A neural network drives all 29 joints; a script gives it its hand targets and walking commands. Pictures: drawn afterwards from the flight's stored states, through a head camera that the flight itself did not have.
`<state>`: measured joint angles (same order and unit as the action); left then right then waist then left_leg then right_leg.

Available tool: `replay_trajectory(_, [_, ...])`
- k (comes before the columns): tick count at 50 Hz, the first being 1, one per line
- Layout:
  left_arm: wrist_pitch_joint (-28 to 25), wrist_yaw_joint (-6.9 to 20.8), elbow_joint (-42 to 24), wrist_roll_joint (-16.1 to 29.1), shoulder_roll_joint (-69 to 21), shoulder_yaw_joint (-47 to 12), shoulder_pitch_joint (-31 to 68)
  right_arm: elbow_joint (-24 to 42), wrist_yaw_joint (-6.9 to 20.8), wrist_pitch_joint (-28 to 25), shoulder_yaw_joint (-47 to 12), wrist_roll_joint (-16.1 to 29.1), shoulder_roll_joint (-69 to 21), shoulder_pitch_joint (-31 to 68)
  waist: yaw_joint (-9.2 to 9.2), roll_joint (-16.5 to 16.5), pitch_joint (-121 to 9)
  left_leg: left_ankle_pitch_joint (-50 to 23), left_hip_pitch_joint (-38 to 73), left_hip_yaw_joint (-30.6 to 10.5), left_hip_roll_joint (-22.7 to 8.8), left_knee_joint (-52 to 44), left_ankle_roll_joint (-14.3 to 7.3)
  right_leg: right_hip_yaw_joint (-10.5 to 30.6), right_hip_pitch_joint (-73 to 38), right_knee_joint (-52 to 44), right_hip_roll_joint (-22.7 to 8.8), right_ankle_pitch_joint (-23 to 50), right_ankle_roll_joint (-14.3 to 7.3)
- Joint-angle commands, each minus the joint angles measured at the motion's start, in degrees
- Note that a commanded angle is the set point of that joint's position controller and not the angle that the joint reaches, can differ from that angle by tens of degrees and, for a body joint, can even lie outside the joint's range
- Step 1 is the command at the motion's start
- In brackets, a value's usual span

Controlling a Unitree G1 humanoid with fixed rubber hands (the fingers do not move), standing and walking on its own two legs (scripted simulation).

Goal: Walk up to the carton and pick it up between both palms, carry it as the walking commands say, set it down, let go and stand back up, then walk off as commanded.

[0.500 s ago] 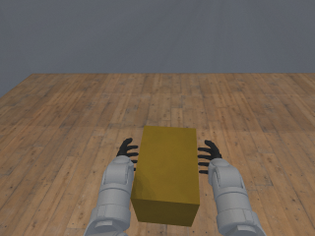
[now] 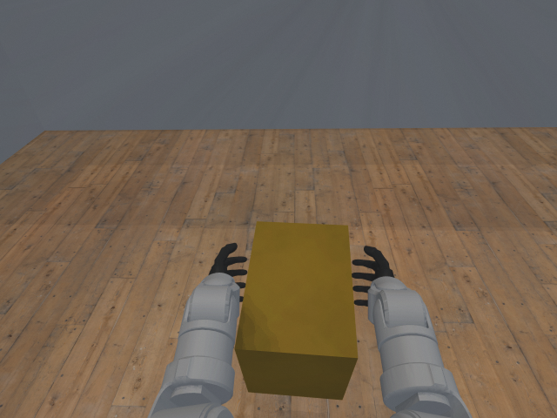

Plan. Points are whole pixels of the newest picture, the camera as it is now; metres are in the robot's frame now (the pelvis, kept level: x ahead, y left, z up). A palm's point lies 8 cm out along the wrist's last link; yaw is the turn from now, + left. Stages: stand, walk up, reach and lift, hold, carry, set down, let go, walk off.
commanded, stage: reach and lift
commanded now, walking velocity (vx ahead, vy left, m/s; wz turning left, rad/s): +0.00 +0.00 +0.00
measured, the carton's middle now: (298, 308) +0.34 +0.00 -0.03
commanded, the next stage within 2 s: hold in 0.64 s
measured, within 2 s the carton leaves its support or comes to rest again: neither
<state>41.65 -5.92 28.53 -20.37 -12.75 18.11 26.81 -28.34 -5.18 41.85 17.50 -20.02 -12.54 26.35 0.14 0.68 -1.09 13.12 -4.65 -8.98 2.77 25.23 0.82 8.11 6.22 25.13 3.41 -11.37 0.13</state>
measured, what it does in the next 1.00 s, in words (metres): stands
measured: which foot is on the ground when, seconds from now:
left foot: down 0.00-1.00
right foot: down 0.00-1.00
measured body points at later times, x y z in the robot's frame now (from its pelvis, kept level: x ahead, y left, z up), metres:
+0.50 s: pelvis +0.00 +0.00 +0.00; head -0.07 +0.00 +0.45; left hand +0.32 +0.13 +0.06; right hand +0.31 -0.13 +0.05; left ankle +0.02 +0.13 -0.74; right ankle +0.04 -0.12 -0.74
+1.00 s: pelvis -0.01 +0.00 +0.00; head -0.07 +0.00 +0.44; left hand +0.31 +0.13 +0.05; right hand +0.30 -0.13 +0.05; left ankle +0.02 +0.13 -0.74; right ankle +0.04 -0.12 -0.74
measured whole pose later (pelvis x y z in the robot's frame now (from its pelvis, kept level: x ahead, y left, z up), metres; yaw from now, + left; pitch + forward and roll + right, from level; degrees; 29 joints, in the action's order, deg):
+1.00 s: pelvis -0.01 +0.00 +0.00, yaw +0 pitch -9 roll +0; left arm 43.9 -4.0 24.6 -18.6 -11.3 14.0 23.2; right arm -24.5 -3.8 44.2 13.3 -18.3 -11.2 22.9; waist 0.5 0.3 -0.2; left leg 12.6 -3.0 -8.0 2.8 25.0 0.5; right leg 7.8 4.5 24.9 2.9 -11.0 0.4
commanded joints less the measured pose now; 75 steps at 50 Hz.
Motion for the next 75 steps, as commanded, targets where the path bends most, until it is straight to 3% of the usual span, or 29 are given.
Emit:
replay_trajectory(1, [-2.32, 15.47, 1.09, 16.11, -59.97, -25.13, 30.58, -0.45, 15.87, -2.57, -25.83, 16.30, -58.57, 31.87, 0.16, -0.26, -13.78, -5.90, -1.27, 3.58, 1.21, -4.95, -0.23, -3.09, -6.27, -3.62, 0.89, 5.71, 0.40])
replay_trajectory(16, [-1.32, 15.88, -3.09, 16.94, -58.81, -27.31, 25.71, 3.45, 15.86, -1.32, -28.07, 17.23, -58.66, 26.68, 0.17, -0.84, -13.01, -8.02, -0.09, 3.62, 1.68, -5.73, -0.39, -2.83, -7.75, -4.25, 0.91, 8.26, 0.76])
replay_trajectory(50, [-0.56, 16.65, -5.30, 17.86, -59.54, -29.56, 24.34, 5.80, 16.56, -0.61, -30.17, 18.10, -59.06, 25.38, 0.29, -0.47, -10.74, -3.14, -0.69, 3.47, 1.37, -5.61, -0.62, -2.82, -6.02, -4.22, 0.92, 2.78, 0.28])
replay_trajectory(51, [-0.14, 16.52, -7.57, 19.35, -56.68, -31.60, 25.28, 6.18, 16.31, -0.54, -30.78, 19.53, -57.64, 24.96, -0.15, -1.03, -4.39, 5.16, -11.02, 1.52, -6.04, -1.63, -1.31, 2.28, 7.77, -3.47, -7.88, -4.40, -0.90])
replay_trajectory(52, [0.27, 16.40, -7.87, 19.38, -56.36, -31.83, 25.37, 6.52, 16.09, -0.30, -30.82, 19.46, -57.75, 24.94, -0.09, -2.45, -6.45, 5.12, -10.12, 1.75, -6.34, 1.98, -0.94, 6.13, 11.06, -2.40, -9.91, -3.97, -1.04])
replay_trajectory(53, [0.56, 16.18, -9.45, 20.40, -56.40, -33.33, 24.93, 8.45, 15.81, 0.05, -32.45, 20.31, -57.96, 24.33, -0.07, -4.36, -8.91, 1.82, -9.52, 2.81, -6.88, 5.64, -0.81, 8.73, 13.52, -0.65, -11.38, 2.43, -1.51])
replay_trajectory(55, [1.84, 15.43, -15.61, 23.96, -57.01, -38.58, 25.83, 14.40, 14.93, 1.43, -37.32, 23.61, -58.15, 24.45, 0.02, -5.82, -16.57, -9.49, -8.55, 3.75, -8.35, 11.40, -1.08, 10.35, 13.13, 6.25, -12.22, 22.36, -2.04])
replay_trajectory(56, [3.20, 15.08, -18.50, 26.14, -57.64, -41.44, 26.52, 17.04, 14.37, 2.69, -39.45, 24.98, -58.10, 24.46, 0.14, -4.79, -20.30, -14.54, -7.97, 3.43, -9.40, 12.59, -1.72, 9.10, 13.00, 10.20, -11.47, 29.29, -1.56])
replay_trajectory(57, [4.99, 14.86, -21.01, 28.06, -57.93, -43.84, 26.99, 19.71, 13.83, 4.35, -41.13, 26.08, -57.92, 24.04, 0.36, -2.33, -23.03, -21.44, -6.68, 1.49, -11.97, 12.22, -3.11, 6.90, 14.38, 15.21, -9.84, 29.87, -0.53])
replay_trajectory(58, [7.00, 14.79, -23.25, 29.88, -57.83, -45.72, 27.71, 21.83, 13.34, 6.23, -42.21, 26.98, -57.69, 23.07, 0.96, 2.90, -24.74, -30.65, -4.06, -3.16, -17.11, 9.77, -6.00, 3.12, 18.69, 21.90, -6.52, 23.05, 0.91])
replay_trajectory(59, [9.07, 14.76, -24.51, 31.26, -57.39, -46.32, 28.48, 23.03, 12.89, 7.93, -42.42, 27.53, -57.45, 22.92, 1.24, 11.32, -25.39, -40.38, -3.11, -9.50, -24.86, 5.41, -11.29, -1.78, 23.95, 31.19, -1.41, -2.33, 1.70])
replay_trajectory(60, [10.91, 14.76, -24.19, 31.98, -56.77, -46.86, 27.77, 24.75, 12.48, 9.46, -43.43, 27.97, -57.22, 24.00, 0.41, 14.64, -25.01, -44.36, -4.54, -10.53, -28.86, 4.08, -15.59, -4.99, 26.58, 38.92, -0.83, -25.25, 1.51])
replay_trajectory(61, [12.33, 14.78, -25.13, 32.82, -56.29, -47.39, 26.69, 27.61, 12.11, 10.90, -44.69, 29.21, -56.86, 25.28, -0.06, 9.73, -23.98, -43.49, -6.66, -6.53, -27.49, 4.81, -16.28, -5.73, 26.36, 42.62, -3.05, -25.23, 1.68])
replay_trajectory(62, [13.76, 14.62, -27.46, 34.22, -56.90, -48.23, 27.03, 30.09, 11.62, 12.27, -45.52, 30.43, -56.58, 26.67, -0.45, 5.89, -22.90, -42.19, -7.93, -1.81, -24.94, 6.33, -14.97, -6.91, 25.47, 40.35, -4.26, -21.37, 2.06])
replay_trajectory(64, [16.62, 13.88, -32.97, 37.27, -56.87, -49.29, 28.16, 34.28, 10.19, 15.08, -46.77, 32.86, -57.27, 28.34, -0.99, 7.33, -23.84, -40.79, -6.83, 5.26, -21.28, 9.74, -11.36, -9.34, 21.48, 28.30, -4.70, -14.56, 2.17])
replay_trajectory(66, [19.71, 12.86, -35.91, 38.93, -55.39, -48.46, 27.10, 36.00, 8.78, 18.12, -46.35, 34.40, -56.37, 25.75, -1.14, 8.00, -25.90, -37.44, -7.50, 9.12, -20.06, 14.56, -9.39, -11.00, 14.23, 14.71, -2.90, -7.96, 1.86])
replay_trajectory(67, [21.22, 12.33, -35.28, 38.47, -54.42, -46.86, 25.41, 35.71, 8.22, 19.51, -46.11, 34.71, -55.76, 23.55, -1.24, 5.28, -26.09, -30.68, -10.43, 10.91, -17.83, 18.62, -7.13, -7.77, 10.03, 6.99, -3.88, -2.73, 1.76])
replay_trajectory(68, [22.77, 12.00, -33.71, 37.41, -54.04, -44.99, 23.67, 34.56, 7.77, 20.81, -45.80, 34.40, -55.26, 20.99, -1.19, -1.41, -25.63, -9.36, -18.88, 12.40, -14.30, 23.76, -3.06, 1.50, 3.68, 1.09, -10.71, 18.12, 0.53])
replay_trajectory(69, [23.33, 11.87, -32.41, 37.15, -53.70, -45.51, 20.76, 36.11, 7.95, 22.24, -45.81, 34.59, -56.27, 21.54, -0.96, -23.57, -25.35, 23.08, -37.38, 15.25, -4.51, 32.76, 1.88, 25.53, -5.20, 1.80, -28.10, 54.67, -8.09])
replay_trajectory(70, [24.40, 11.74, -34.14, 37.81, -55.09, -45.21, 22.53, 36.11, 7.93, 23.06, -46.71, 35.38, -58.18, 22.90, -0.76, -17.57, -26.92, 26.34, -35.15, 7.60, -5.38, 43.88, 1.93, 23.43, -6.02, 3.59, -25.87, 59.93, -9.42])
replay_trajectory(72, [25.64, 11.29, -37.81, 36.22, -55.18, -44.71, 22.67, 38.63, 8.80, 24.27, -48.15, 38.63, -61.09, 25.51, -0.64, -7.57, -26.70, 19.32, -35.03, 6.95, -5.91, 48.75, 2.95, 15.74, -2.08, 3.40, -20.64, 45.34, -7.45])
replay_trajectory(74, [26.16, 10.94, -41.83, 35.85, -55.07, -43.82, 23.95, 41.08, 9.33, 25.20, -48.49, 41.58, -61.85, 27.43, -0.50, -7.16, -26.56, 13.44, -34.77, 8.10, -5.78, 47.74, 3.38, 10.80, -0.57, 3.14, -16.06, 36.94, -5.55])
replay_trajectory(75, [26.36, 10.64, -42.91, 35.66, -54.50, -43.21, 24.05, 41.62, 9.35, 25.64, -48.46, 42.22, -61.51, 27.59, -0.48, -7.36, -26.81, 12.62, -33.39, 8.68, -5.01, 45.20, 3.30, 10.38, -0.36, 2.69, -14.88, 34.52, -4.86])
